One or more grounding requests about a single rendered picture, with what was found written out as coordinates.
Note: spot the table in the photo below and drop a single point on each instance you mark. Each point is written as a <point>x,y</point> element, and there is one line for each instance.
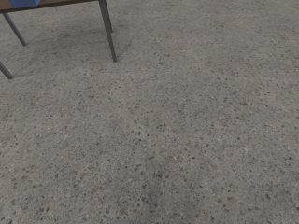
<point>6,7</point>

